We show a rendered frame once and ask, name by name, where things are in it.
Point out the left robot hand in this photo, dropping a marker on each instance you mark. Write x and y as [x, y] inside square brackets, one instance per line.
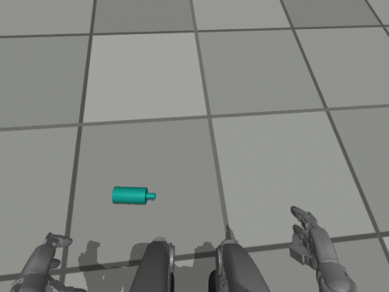
[42, 260]

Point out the bottle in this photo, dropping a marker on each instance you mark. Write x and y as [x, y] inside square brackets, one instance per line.
[135, 195]

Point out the right robot arm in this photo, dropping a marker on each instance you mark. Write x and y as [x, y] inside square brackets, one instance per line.
[333, 277]

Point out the right robot hand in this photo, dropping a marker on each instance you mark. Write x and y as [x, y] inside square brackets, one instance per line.
[317, 246]

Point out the left robot arm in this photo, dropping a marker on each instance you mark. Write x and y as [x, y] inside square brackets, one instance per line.
[32, 282]

